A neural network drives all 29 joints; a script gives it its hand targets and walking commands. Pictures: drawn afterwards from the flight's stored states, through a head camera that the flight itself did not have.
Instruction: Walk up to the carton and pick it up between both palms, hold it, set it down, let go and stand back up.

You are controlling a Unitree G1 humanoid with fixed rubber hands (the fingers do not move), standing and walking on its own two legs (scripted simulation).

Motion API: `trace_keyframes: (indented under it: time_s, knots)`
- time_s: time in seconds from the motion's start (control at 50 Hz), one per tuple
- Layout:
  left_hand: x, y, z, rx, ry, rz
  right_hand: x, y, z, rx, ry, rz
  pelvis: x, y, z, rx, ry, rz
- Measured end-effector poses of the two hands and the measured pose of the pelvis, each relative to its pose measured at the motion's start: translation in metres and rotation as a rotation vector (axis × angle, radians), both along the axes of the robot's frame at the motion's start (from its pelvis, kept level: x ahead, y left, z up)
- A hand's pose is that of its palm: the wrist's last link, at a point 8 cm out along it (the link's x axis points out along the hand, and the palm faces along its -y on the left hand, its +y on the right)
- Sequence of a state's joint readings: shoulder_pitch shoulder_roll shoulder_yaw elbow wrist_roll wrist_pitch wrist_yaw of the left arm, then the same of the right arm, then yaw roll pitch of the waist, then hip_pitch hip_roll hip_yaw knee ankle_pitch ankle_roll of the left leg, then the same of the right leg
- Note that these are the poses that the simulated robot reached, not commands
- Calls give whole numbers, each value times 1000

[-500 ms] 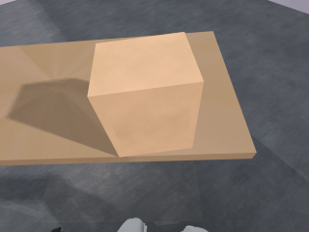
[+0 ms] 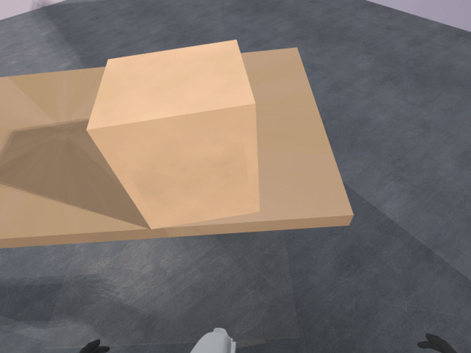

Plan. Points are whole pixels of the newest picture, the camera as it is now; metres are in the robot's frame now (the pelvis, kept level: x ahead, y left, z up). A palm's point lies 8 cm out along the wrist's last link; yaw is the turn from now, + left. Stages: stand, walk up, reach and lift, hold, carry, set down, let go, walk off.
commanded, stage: walk up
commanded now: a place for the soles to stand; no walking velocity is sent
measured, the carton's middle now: (190, 142) +0.49 +0.11 +0.08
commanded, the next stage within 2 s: none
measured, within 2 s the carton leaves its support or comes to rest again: neither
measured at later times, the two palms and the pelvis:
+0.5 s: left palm out of the picture +0.03 +0.46 -0.09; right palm out of the picture +0.12 -0.19 -0.08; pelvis +0.00 +0.12 +0.00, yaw +4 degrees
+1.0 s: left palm out of the picture +0.04 +0.46 -0.07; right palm (362, 349) +0.14 -0.16 -0.05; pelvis +0.03 +0.13 +0.03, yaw +6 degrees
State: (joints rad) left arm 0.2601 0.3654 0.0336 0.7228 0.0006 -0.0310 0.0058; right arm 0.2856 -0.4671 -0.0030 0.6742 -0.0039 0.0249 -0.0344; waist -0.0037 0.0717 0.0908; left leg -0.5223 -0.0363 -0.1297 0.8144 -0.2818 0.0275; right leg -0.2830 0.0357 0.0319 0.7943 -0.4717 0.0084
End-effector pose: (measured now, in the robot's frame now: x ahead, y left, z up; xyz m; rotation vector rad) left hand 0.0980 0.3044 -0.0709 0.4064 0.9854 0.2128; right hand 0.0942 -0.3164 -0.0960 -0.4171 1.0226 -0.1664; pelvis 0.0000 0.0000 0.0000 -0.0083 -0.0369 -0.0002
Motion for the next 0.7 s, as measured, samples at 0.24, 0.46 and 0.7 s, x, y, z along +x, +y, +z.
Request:
trace_keyframes:
  time_s: [0.24, 0.46, 0.7]
  knots:
    - [-93, 62, 35, 185, 96, 132, 22, 51, -22, 137, 37, 110, -7, 31, 4, -2, -5, 67]
    - [-79, 148, -14, 93, 91, 101, 35, 120, 7, 32, -10, 132, 1, 111, -10, -42, -35, 73]
    - [-70, 168, -9, -62, 130, 92, 27, 163, 71, -25, 7, 113, 12, 149, 33, -67, -37, 86]
